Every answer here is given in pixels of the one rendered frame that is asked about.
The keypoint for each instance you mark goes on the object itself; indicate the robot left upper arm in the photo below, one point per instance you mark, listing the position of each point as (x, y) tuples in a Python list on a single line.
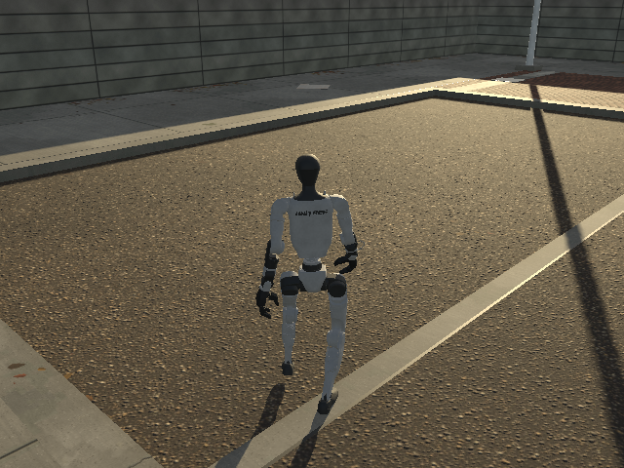
[(278, 209)]

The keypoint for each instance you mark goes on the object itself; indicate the robot left hand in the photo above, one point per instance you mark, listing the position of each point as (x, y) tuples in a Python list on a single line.
[(261, 300)]

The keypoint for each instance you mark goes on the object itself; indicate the robot right thigh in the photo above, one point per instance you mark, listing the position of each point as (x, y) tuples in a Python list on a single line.
[(337, 291)]

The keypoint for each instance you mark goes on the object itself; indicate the robot thigh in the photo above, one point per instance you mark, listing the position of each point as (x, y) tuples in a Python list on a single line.
[(289, 283), (337, 291)]

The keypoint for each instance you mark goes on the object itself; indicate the robot left thigh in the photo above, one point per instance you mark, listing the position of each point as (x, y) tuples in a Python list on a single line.
[(289, 283)]

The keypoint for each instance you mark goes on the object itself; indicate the robot right forearm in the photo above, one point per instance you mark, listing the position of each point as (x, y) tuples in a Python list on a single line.
[(352, 250)]

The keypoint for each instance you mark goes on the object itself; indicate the robot left forearm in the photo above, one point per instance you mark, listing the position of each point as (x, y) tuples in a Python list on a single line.
[(269, 269)]

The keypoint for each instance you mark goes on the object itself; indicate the robot right upper arm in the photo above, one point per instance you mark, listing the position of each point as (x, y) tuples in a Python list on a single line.
[(340, 204)]

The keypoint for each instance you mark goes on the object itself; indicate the robot right hand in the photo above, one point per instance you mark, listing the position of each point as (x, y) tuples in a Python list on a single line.
[(349, 268)]

